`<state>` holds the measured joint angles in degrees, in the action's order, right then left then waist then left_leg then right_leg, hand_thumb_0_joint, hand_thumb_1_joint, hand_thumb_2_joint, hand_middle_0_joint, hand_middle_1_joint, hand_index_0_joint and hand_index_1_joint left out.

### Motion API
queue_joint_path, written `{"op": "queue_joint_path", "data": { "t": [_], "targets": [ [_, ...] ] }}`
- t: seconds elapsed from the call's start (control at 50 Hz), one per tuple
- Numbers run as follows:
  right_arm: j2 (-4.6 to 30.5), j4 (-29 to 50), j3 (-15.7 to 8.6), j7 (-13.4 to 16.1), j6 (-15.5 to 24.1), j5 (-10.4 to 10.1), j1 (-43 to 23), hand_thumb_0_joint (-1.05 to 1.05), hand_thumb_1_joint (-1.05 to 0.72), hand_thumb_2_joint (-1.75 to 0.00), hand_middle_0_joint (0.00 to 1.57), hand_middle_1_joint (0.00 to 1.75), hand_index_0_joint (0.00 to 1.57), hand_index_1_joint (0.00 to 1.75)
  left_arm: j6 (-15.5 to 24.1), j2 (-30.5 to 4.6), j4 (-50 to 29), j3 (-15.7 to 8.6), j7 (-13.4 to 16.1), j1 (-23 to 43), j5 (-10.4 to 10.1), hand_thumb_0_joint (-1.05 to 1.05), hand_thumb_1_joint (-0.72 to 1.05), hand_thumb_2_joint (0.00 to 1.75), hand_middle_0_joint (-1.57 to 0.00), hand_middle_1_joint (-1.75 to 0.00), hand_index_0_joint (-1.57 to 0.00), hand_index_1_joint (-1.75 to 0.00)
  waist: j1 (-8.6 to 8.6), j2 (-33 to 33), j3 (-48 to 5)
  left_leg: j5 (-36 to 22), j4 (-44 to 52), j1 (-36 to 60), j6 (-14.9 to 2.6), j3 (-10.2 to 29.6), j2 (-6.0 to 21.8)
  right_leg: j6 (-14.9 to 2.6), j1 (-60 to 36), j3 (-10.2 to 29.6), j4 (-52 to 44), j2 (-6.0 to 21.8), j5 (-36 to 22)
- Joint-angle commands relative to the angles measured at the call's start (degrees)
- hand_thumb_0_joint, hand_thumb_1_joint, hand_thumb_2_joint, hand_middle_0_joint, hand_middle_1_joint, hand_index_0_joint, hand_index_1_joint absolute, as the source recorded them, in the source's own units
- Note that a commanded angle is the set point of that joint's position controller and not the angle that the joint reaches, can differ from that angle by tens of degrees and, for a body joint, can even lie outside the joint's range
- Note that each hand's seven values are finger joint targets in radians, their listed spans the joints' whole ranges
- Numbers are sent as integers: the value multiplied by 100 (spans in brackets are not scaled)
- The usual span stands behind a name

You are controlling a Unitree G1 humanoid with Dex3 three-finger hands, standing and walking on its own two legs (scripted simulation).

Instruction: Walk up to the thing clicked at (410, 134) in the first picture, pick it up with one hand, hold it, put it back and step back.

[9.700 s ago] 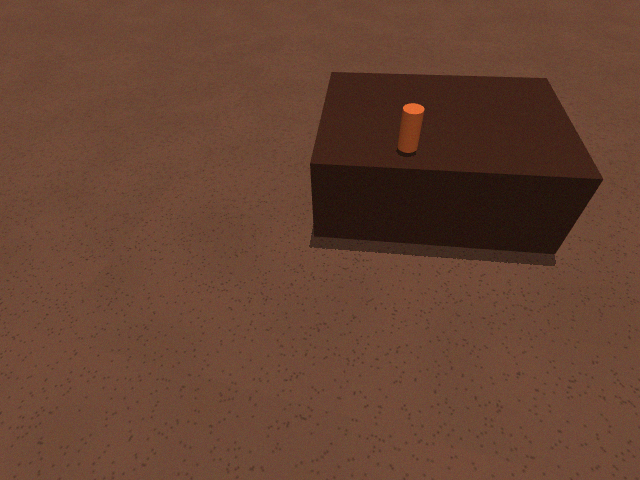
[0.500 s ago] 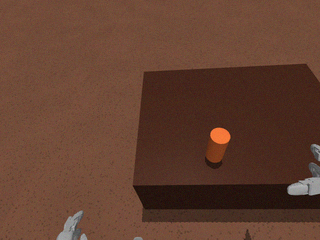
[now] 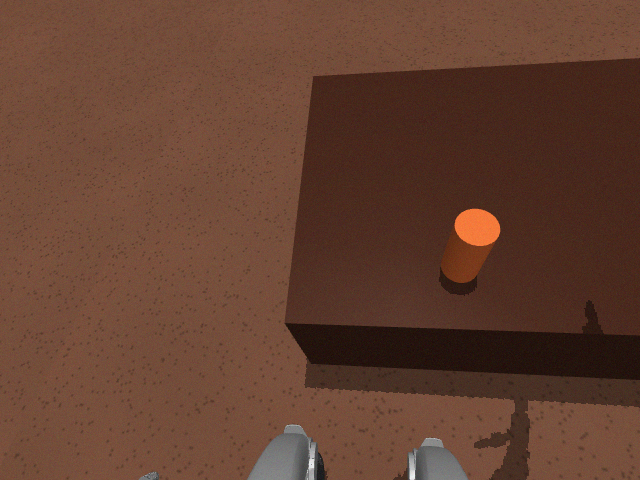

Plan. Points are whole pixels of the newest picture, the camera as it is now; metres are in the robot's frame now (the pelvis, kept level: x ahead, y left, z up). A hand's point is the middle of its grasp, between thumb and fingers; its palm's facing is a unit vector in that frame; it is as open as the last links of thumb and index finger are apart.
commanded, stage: go down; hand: right
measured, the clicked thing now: (467, 248) +0.53 -0.19 -0.23
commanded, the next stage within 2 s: approach in 0.64 s
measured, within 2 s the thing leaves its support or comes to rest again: neither
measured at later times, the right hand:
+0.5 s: hand out of the picture +0.45 -0.37 +0.04, palm faces +0.20 +0.98 -0.05, open 17.6 cm
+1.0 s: hand out of the picture +0.48 -0.36 +0.02, palm faces +0.16 +0.99 -0.01, open 17.8 cm
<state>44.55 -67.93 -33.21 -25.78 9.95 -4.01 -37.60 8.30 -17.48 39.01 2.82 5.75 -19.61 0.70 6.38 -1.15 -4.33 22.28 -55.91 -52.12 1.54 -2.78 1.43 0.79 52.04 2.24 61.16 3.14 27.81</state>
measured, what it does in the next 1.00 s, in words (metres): stands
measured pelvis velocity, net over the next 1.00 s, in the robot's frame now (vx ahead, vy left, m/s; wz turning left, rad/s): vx -0.01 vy -0.02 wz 0.04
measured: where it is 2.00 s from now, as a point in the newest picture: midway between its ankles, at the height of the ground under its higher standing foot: outside the picture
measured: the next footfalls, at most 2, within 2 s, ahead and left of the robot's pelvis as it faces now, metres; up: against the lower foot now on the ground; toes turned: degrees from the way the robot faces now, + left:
none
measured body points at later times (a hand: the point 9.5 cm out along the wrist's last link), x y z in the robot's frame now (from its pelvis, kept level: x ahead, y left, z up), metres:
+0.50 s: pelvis +0.01 -0.01 +0.00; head +0.15 -0.06 +0.42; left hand +0.05 +0.27 -0.09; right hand +0.43 -0.42 +0.05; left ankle +0.04 +0.14 -0.67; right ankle +0.01 -0.12 -0.67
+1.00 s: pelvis -0.01 -0.02 -0.04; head +0.17 -0.07 +0.37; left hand +0.03 +0.27 -0.12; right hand +0.47 -0.42 +0.02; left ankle +0.04 +0.14 -0.67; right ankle +0.01 -0.12 -0.67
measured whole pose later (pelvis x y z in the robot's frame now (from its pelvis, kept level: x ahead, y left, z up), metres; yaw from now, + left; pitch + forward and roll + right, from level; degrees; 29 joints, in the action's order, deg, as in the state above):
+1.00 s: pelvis -0.01 -0.02 -0.04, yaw +2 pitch +27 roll +6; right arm 53.6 -78.3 -35.6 -30.3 24.3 -6.6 -53.4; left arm 6.1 -19.0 37.1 5.5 0.9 -19.4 2.4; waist 10.3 -1.5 -6.2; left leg 24.9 -66.0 -68.4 2.4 -2.7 0.9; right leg -0.4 69.4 2.9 73.9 3.6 32.2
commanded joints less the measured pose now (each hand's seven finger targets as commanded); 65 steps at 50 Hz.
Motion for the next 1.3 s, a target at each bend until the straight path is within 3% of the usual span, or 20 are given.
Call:
{"op": "queue_joint_path", "data": {
  "t": [0.0, 0.1, 0.16, 0.22, 0.24, 0.28, 0.34, 0.4, 0.52, 0.58, 0.64, 0.78, 0.82, 0.94, 1.0, 1.08, 1.12, 1.16, 1.22, 1.28],
  "targets": [
    [2434, 803, -383, -66, 587, -87, -1855, 0, 53, -3, 6, 5, 5, 5, 135, -1240, -297, -393, 47, -746, 31, 0, 91, 88, -20, -31, -21, -29, -175, 1052, -2238, -936, 512, 1034, -291, 57, -157, -190, -1287, 71, -886, -133, -1516],
    [2717, 891, -512, -157, 793, -115, -2236, 0, 55, -4, 5, 5, 5, 5, 76, -1279, -307, -361, -25, -844, 51, 0, 91, 88, -20, -31, -21, -30, -113, 1258, -2597, -1210, 436, 1015, -292, 88, -159, -199, -1429, 75, -711, -122, -1921],
    [2570, 639, -451, -240, 790, -158, -2129, 0, 57, -4, 5, 5, 5, 5, 40, -1286, -321, -339, -63, -911, 37, 0, 91, 88, -20, -31, -21, -30, -37, 1084, -2606, -1399, 437, 1122, -267, 84, -174, -220, -1352, 66, -640, -132, -2064],
    [2627, 748, -494, -295, 791, -158, -2116, 0, 55, -4, 5, 5, 5, 5, -17, -1306, -313, -333, -107, -984, 38, 0, 91, 88, -20, -31, -21, -30, -88, 1239, -2952, -1805, 368, 1223, -272, 84, -179, -193, -1634, 80, -541, -119, -2689],
    [2505, 562, -455, -302, 762, -157, -1978, 0, 57, -4, 5, 5, 5, 5, -40, -1303, -319, -337, -124, -1017, 31, 0, 91, 88, -20, -31, -21, -30, -42, 1144, -2819, -1824, 388, 1189, -272, 71, -187, -201, -1575, 81, -528, -107, -2731],
    [2615, 912, -541, -299, 771, -176, -2097, 0, 55, -4, 5, 5, 5, 5, -78, -1299, -343, -320, -157, -1034, 24, 0, 91, 88, -20, -31, -21, -30, -132, 1324, -3018, -2008, 356, 1212, -282, 72, -189, -164, -1751, 94, -508, -98, -3079],
    [2550, 786, -554, -283, 785, -173, -1955, 0, 58, -4, 5, 5, 5, 5, -133, -1333, -280, -383, -223, -1070, 30, 0, 91, 88, -20, -31, -21, -30, -96, 1358, -2803, -1881, 319, 937, -307, 5, -231, -111, -1872, 178, -528, -24, -3419],
    [2615, 943, -568, -223, 856, -143, -2124, 0, 59, -4, 5, 6, 5, 6, -183, -1325, -325, -379, -274, -1018, 35, 0, 91, 88, -20, -31, -21, -30, -91, 1432, -2510, -1472, 357, 662, -331, -15, -245, -105, -1849, 264, -630, 27, -3174],
    [2669, 1057, -556, -230, 974, -173, -2468, 0, 61, -5, 4, 6, 5, 6, -196, -1357, -338, -407, -319, -966, 39, 0, 91, 88, -20, -31, -21, -30, -33, 1525, -2629, -1353, 378, 732, -326, 2, -221, -114, -1834, 233, -665, -5, -2794],
    [2559, 794, -499, -269, 1002, -202, -2620, 0, 61, -5, 4, 6, 5, 6, -197, -1348, -278, -400, -310, -1002, 45, 0, 91, 88, -20, -30, -21, -30, 106, 1410, -2532, -1305, 392, 563, -309, 21, -204, -120, -1725, 231, -607, 18, -2604],
    [2655, 658, -463, -261, 1032, -141, -2744, 0, 61, -5, 5, 6, 5, 6, -198, -1345, -288, -356, -311, -970, 52, 0, 91, 89, -20, -31, -21, -30, 122, 1302, -2449, -1191, 381, 545, -316, 26, -193, -165, -1531, 203, -609, -8, -2184],
    [2749, 316, -476, -320, 1098, -170, -2959, 0, 61, -4, 3, 5, 4, 5, -205, -1328, -285, -263, -333, -972, 72, 0, 91, 87, -20, -30, -21, -30, 190, 1246, -2442, -1254, 242, 454, -301, 22, -198, -183, -1105, 174, -415, -36, -2068],
    [2429, -129, -359, -369, 1235, -242, -2844, 0, 61, -3, 4, 5, 4, 5, -184, -1306, -296, -213, -355, -856, 88, 0, 91, 87, -20, -31, -21, -30, 281, 1093, -1975, -952, 51, -73, -301, -10, -213, -178, -719, 279, -313, 28, -1724],
    [2190, -179, -302, -537, 1890, -394, -3112, 0, 61, -5, 4, 5, 5, 5, -85, -1257, -428, -81, -424, -673, 198, 0, 90, 89, -20, -30, -20, -30, 337, 1332, -2298, -476, -887, -1213, -303, 4, -219, -137, -36, 420, 462, 90, -1309],
    [2313, 58, -426, -596, 2060, -447, -3265, 0, 61, -4, 4, 5, 5, 5, -103, -1269, -533, 8, -450, -748, 232, 0, 90, 88, -20, -30, -20, -30, 382, 1554, -2990, -726, -1397, -1507, -317, 17, -221, -120, 132, 376, 1094, 70, -1901],
    [2484, -207, -556, -571, 2111, -368, -3558, 0, 60, -2, 6, 5, 6, 5, -164, -1325, -517, 82, -493, -717, 280, 0, 90, 89, -19, -30, -19, -30, 469, 1713, -3151, -619, -2177, -2401, -359, -24, -222, -96, 859, 470, 1853, 73, -2042],
    [3047, 446, -821, -491, 2236, -202, -3976, 0, 60, -2, 6, 5, 5, 5, -191, -1396, -526, 77, -527, -748, 349, 0, 90, 88, -19, -30, -20, -29, 378, 2193, -3829, -760, -2571, -2501, -367, 8, -178, -72, 853, 468, 2199, 39, -2182],
    [3388, 592, -999, -392, 2286, -52, -4349, 0, 61, -2, 5, 5, 5, 5, -247, -1383, -490, 69, -544, -735, 387, 0, 91, 88, -19, -29, -19, -29, 450, 2292, -4165, -921, -2907, -2517, -371, 20, -159, -81, 1162, 362, 2638, -5, -2137],
    [2904, 72, -797, -284, 2256, 8, -4566, 0, 61, -2, 6, 4, 5, 4, -296, -1375, -410, 95, -616, -703, 447, 0, 91, 88, -19, -30, -19, -29, 747, 2136, -3918, -839, -3387, -2983, -339, -41, -146, -101, 1876, 411, 3175, -6, -1816],
    [3832, 606, -1106, -68, 2216, 358, -5120, 0, 60, -2, 5, 5, 5, 5, -415, -1528, -454, 128, -665, -831, 491, 0, 90, 88, -19, -30, -19, -30, 656, 2700, -4653, -785, -3772, -3219, -339, -60, -111, -36, 1637, 459, 3405, -4, -1917]
  ]
}}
